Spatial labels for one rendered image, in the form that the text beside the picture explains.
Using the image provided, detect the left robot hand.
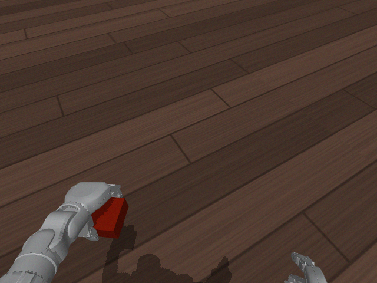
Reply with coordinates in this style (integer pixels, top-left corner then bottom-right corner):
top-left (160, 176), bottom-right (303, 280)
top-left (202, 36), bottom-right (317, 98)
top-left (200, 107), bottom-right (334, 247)
top-left (64, 182), bottom-right (123, 241)

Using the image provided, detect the small box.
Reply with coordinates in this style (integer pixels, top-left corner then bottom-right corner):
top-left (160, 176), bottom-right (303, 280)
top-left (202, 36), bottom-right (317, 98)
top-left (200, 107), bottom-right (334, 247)
top-left (91, 197), bottom-right (129, 239)

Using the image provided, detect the right robot hand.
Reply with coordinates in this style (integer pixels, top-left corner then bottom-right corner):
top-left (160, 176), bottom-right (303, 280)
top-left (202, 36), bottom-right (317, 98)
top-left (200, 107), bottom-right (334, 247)
top-left (284, 252), bottom-right (327, 283)

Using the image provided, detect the left robot arm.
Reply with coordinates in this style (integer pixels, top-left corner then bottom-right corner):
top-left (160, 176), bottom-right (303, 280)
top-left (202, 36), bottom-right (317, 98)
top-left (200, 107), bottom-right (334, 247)
top-left (0, 202), bottom-right (89, 283)

